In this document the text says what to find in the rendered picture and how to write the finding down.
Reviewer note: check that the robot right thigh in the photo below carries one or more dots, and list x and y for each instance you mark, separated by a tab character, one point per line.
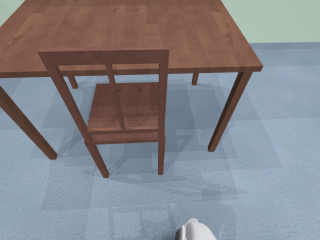
196	231

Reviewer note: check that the table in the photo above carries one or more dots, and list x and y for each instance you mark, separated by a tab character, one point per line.
201	35

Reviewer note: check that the chair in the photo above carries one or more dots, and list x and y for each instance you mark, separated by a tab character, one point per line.
121	113

